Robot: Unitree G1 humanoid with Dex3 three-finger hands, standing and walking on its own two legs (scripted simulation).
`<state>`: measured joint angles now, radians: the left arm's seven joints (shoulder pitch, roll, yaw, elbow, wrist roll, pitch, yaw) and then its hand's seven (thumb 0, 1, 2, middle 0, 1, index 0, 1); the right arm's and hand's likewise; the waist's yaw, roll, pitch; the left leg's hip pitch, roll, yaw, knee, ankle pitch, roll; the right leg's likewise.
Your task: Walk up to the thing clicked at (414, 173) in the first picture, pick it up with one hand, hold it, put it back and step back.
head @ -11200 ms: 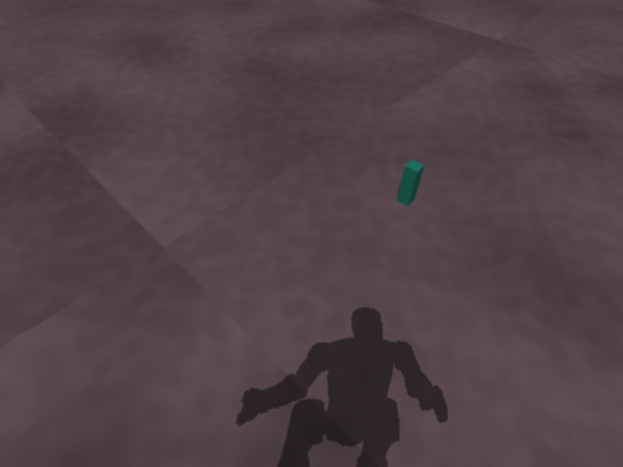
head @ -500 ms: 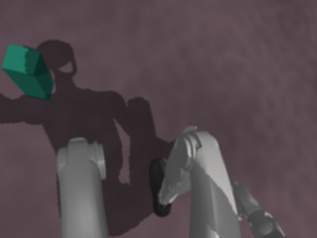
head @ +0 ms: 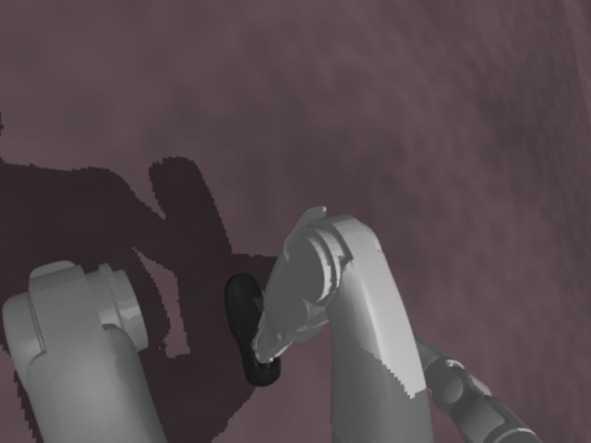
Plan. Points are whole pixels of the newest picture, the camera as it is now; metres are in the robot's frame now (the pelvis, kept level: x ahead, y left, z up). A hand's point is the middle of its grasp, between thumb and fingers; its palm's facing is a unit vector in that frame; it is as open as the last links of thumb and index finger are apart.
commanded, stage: close in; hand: left
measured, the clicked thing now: out of the picture +0.50 +0.32 -0.19
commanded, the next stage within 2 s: rest palm in 0.80 s
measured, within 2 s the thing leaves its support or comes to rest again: neither
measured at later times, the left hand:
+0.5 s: hand out of the picture +0.44 +0.34 -0.16, palm faces +0.50 -0.87 -0.01, open 17.5 cm
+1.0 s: hand out of the picture +0.45 +0.32 -0.16, palm faces +0.48 -0.88 -0.02, open 17.3 cm
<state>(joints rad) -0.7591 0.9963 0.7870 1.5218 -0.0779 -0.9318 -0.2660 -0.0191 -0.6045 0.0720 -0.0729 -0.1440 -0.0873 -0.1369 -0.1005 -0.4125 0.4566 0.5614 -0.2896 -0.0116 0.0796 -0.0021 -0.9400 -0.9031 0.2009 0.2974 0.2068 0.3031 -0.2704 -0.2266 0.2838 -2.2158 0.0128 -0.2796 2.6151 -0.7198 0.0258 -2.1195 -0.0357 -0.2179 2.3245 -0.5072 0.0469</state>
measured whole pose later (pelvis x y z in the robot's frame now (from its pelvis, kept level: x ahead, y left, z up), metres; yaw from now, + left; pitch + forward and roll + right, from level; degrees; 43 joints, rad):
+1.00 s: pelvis +0.00 +0.00 +0.00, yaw -1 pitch +15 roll -18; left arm -0.74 0.87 0.59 1.48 -0.03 -1.06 0.05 -0.02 -0.58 0.17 -0.06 -0.16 -0.07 -0.15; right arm -0.13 -0.38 0.48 0.56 -0.34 0.06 0.14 0.00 -0.93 -0.91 0.20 0.30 0.21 0.30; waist -0.27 -0.23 0.29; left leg -2.22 0.01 -0.31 2.63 -0.73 0.03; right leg -2.10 -0.03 -0.24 2.31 -0.50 0.06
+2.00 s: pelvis +0.00 +0.00 +0.00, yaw -2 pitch +15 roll -19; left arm -0.84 1.00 0.57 1.59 0.00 -1.05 0.08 -0.01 -0.10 0.77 -0.58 -0.78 -0.60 -0.77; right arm -0.14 -0.39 0.54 0.54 -0.35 0.08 0.13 -0.01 -0.89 -0.89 0.20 0.30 0.21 0.30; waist -0.32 -0.25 0.33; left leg -2.21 0.01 -0.33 2.62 -0.73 0.03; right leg -2.09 -0.02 -0.26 2.29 -0.50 0.06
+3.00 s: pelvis +0.00 +0.00 +0.02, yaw +0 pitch +21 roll -17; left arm -0.77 0.83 0.56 1.20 -0.05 -0.82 -0.06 -0.02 -0.61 1.00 -0.75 -1.19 -0.77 -1.19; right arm 0.00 -0.37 0.36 0.57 -0.25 0.10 0.12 0.00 -0.91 -0.90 0.20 0.30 0.21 0.30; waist -0.24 -0.15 0.17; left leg -2.24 0.00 -0.26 2.55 -0.71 0.03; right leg -2.13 -0.05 -0.21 2.28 -0.53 0.05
